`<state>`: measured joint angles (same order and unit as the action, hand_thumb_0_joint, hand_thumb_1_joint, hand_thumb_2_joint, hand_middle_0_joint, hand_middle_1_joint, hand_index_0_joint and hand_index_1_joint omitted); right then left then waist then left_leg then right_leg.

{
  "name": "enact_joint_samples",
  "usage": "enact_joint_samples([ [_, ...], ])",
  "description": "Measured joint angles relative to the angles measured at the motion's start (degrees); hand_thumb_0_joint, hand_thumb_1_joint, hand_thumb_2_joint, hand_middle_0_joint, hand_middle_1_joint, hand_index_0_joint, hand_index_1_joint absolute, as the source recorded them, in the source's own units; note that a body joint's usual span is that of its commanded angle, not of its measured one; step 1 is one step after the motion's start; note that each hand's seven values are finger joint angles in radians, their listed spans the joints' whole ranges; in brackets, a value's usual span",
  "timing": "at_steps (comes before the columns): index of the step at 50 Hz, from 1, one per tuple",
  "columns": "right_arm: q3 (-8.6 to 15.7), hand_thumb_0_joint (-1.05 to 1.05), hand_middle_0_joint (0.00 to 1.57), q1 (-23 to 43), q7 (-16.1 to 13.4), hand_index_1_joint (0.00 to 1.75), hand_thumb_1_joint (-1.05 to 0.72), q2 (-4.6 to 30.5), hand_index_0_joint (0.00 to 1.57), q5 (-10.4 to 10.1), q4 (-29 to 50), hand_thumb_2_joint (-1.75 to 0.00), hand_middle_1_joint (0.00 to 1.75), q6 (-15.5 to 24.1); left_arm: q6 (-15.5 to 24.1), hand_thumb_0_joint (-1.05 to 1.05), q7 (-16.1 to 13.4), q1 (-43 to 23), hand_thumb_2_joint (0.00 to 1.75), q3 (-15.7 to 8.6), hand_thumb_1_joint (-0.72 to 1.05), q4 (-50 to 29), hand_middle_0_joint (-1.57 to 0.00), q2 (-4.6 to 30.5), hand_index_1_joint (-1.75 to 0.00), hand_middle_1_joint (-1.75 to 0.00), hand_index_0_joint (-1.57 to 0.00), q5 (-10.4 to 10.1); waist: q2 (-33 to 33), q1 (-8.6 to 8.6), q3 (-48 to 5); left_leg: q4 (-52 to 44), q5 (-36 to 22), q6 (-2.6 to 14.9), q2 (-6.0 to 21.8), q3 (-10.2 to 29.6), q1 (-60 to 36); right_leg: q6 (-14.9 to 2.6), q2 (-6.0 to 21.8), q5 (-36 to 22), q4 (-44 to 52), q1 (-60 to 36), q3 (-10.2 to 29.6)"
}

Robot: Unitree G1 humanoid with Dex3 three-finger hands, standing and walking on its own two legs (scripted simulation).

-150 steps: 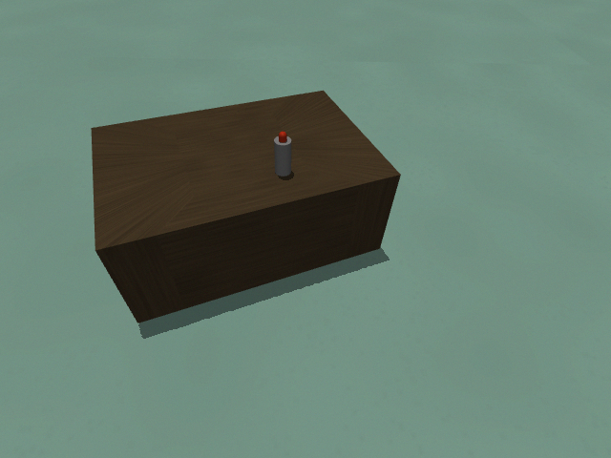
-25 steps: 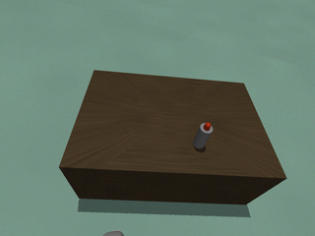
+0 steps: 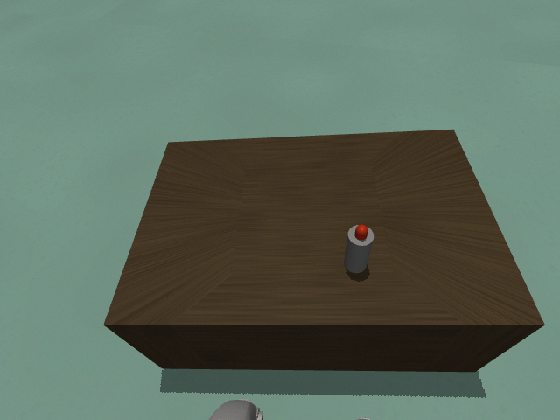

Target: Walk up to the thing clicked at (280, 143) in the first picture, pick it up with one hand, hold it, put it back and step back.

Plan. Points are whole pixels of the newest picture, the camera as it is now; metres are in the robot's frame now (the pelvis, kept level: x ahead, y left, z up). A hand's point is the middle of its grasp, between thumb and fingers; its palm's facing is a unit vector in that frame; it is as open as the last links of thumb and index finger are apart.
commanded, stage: walk up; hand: right
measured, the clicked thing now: (358, 246) +0.54 -0.14 -0.25
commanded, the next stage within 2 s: stand in 1.58 s
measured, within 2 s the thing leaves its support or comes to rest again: neither
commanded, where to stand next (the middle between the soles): +0.08 +0.07 m, yaw -1 degrees
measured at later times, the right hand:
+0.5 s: hand out of the picture +0.09 -0.21 -0.14, palm faces -0.06 +0.92 -0.39, open 7.3 cm
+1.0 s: hand out of the picture +0.10 -0.20 -0.12, palm faces -0.01 +0.94 -0.34, open 7.3 cm
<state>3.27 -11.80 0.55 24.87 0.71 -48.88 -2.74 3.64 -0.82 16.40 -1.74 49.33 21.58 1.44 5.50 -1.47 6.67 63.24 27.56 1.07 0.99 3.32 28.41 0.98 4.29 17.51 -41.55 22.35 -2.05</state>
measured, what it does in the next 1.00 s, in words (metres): steps on the spot: left foot, then right foot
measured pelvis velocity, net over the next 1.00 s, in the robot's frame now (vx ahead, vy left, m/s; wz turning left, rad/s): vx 0.00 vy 0.06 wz -0.01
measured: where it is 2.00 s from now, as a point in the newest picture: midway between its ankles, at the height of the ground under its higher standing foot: outside the picture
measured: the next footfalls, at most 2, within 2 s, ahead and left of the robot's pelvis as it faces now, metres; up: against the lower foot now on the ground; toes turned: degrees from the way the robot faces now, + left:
left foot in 0.20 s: +0.05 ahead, +0.18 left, +0.00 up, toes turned +3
right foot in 0.46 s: +0.06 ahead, -0.07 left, +0.00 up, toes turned +0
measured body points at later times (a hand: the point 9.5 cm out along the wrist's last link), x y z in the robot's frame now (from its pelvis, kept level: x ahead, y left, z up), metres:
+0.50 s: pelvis -0.01 +0.05 +0.00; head +0.00 +0.06 +0.45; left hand +0.03 +0.38 -0.12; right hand +0.09 -0.26 -0.11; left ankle +0.01 +0.18 -0.71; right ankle +0.02 -0.07 -0.72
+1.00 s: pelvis +0.00 +0.06 +0.02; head +0.00 +0.06 +0.47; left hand +0.09 +0.36 -0.10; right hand +0.10 -0.25 -0.10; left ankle +0.01 +0.18 -0.71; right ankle +0.02 -0.07 -0.71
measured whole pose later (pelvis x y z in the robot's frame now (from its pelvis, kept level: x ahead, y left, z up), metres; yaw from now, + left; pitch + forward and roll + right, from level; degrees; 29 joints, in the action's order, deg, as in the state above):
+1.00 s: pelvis +0.00 +0.06 +0.02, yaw +0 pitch -3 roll +0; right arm 0.1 -5.3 0.7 20.9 0.0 -61.8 1.0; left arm 1.7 0.8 6.3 0.2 62.5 21.2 0.4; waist 0.3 -0.3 2.9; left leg 27.0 14.4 -0.2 1.8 -3.2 9.5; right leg 0.3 0.7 13.0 -26.7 10.5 -0.6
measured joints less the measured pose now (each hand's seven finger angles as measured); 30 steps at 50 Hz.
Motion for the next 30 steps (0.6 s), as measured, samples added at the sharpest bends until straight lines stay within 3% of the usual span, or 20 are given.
enact_joint_samples([
  [4,0.3,0.01,0.20,0.7,0.7,0.30,-0.91,-0.2,0.21,0.7,-0.2,-0.90,0.30,-0.7,0.3,0.01,-1.1,-0.1,0.90,-0.7,0.90,-1.1,-0.21,1.5,-0.30,-0.30,-0.21,0.0,-0.6,-0.14,0.5,-1.9,-0.1,-0.82,0.7,0.2,-0.4,0.07,0.9,-0.1,0.1,0.3,-0.6],
  [9,0.9,0.01,0.20,1.5,1.4,0.30,-0.91,0.1,0.21,0.6,-0.2,-0.90,0.30,-0.2,-0.2,0.01,-1.3,-0.7,0.90,-1.2,0.90,-2.0,-0.21,4.0,-0.30,-0.30,-0.21,0.3,-2.7,-0.28,0.8,-12.9,-0.2,-0.76,1.7,-2.0,-4.3,0.66,3.1,0.9,-2.7,2.0,-1.0],
  [11,1.3,0.01,0.20,1.8,1.4,0.30,-0.91,-0.2,0.21,0.6,-0.6,-0.90,0.30,0.7,-1.0,0.01,-1.3,-1.3,0.90,-1.3,0.90,-1.7,-0.21,5.2,-0.30,-0.30,-0.21,0.0,-4.9,-0.39,1.2,-17.9,-5.4,-1.30,0.4,-3.4,-6.8,0.88,4.9,2.2,-5.6,3.0,0.0],
  [12,1.3,0.01,0.20,2.1,1.3,0.30,-0.91,-0.9,0.21,0.8,-0.9,-0.90,0.30,1.0,-1.6,0.01,-1.3,-1.7,0.90,-1.4,0.90,-1.1,-0.21,5.7,-0.30,-0.30,-0.21,-0.2,-7.0,-0.77,1.6,-17.9,-5.7,-1.56,-0.8,-4.7,-7.5,-0.25,6.0,2.8,-7.3,3.6,1.7],
  [14,0.8,0.01,0.20,1.5,1.4,0.30,-0.91,-1.3,0.21,0.9,-0.8,-0.90,0.30,1.4,-2.8,0.01,-1.7,-1.8,0.90,-1.3,0.90,0.6,-0.21,5.3,-0.30,-0.30,-0.20,-0.5,-7.4,-0.67,0.5,-16.8,-4.9,-1.26,-0.6,-5.2,-7.4,-1.58,3.8,9.9,-11.2,4.7,3.3],
  [16,0.2,0.01,0.20,0.9,1.6,0.30,-0.91,-1.7,0.21,0.8,-1.1,-0.90,0.30,1.2,-3.3,0.01,-1.5,-1.7,0.90,-0.8,0.90,2.4,-0.21,4.7,-0.30,-0.30,-0.20,-0.5,-6.6,0.53,-1.1,-17.1,-4.7,-0.30,0.3,-4.1,-7.5,-2.15,1.0,13.7,-14.3,4.7,2.3],
  [19,-0.7,0.01,0.20,0.3,1.2,0.30,-0.91,-2.6,0.21,0.7,-1.5,-0.90,0.30,1.4,-2.6,0.01,-0.8,-1.1,0.90,-0.7,0.90,3.9,-0.21,4.4,-0.30,-0.30,-0.20,-1.0,-7.2,1.23,-2.5,-19.3,-5.8,-0.47,0.5,-4.3,-8.5,-2.14,-0.6,11.1,-12.9,3.3,1.0],
  [22,-1.2,0.01,0.20,0.2,1.1,0.30,-0.90,-2.5,0.21,0.5,-2.3,-0.90,0.30,1.9,-2.1,0.01,-0.1,-1.2,0.90,-0.7,0.90,5.0,-0.21,3.5,-0.30,-0.30,-0.20,-0.9,-6.9,1.37,-2.9,-19.5,-6.0,-0.64,0.6,-4.4,-8.4,-2.14,-2.1,9.3,-5.5,-0.7,-0.4],
  [25,-1.5,0.01,0.20,0.9,0.7,0.30,-0.90,-1.7,0.21,-0.1,-3.5,-0.90,0.30,1.7,-1.6,0.01,0.1,-1.9,0.90,-0.5,0.90,6.3,-0.21,1.4,-0.30,-0.30,-0.20,-0.2,-3.9,1.05,-1.9,-18.0,-5.1,-1.14,2.4,-3.5,-8.5,-1.65,-4.4,1.9,1.0,-4.4,-1.5],
  [28,-1.9,0.01,0.20,1.1,0.2,0.30,-0.91,-2.5,0.21,-0.5,-4.9,-0.90,0.30,1.9,-1.4,0.01,0.8,-1.8,0.90,0.1,0.90,6.8,-0.21,0.8,-0.30,-0.30,-0.20,0.3,-4.1,0.45,-2.4,-19.0,-2.8,-0.28,1.3,-3.7,-9.2,-1.56,-3.8,1.9,1.4,-4.5,-1.0],
  [30,-2.0,0.01,0.20,1.3,0.2,0.30,-0.91,-2.9,0.21,-0.5,-5.8,-0.90,0.30,2.6,-1.9,0.01,1.2,-2.3,0.90,0.5,0.90,7.4,-0.21,0.5,-0.30,-0.30,-0.20,0.1,-4.8,0.47,-2.5,-22.0,-6.6,-0.29,0.2,-4.5,-10.7,-1.13,-2.7,2.0,1.4,-4.7,-0.2],
])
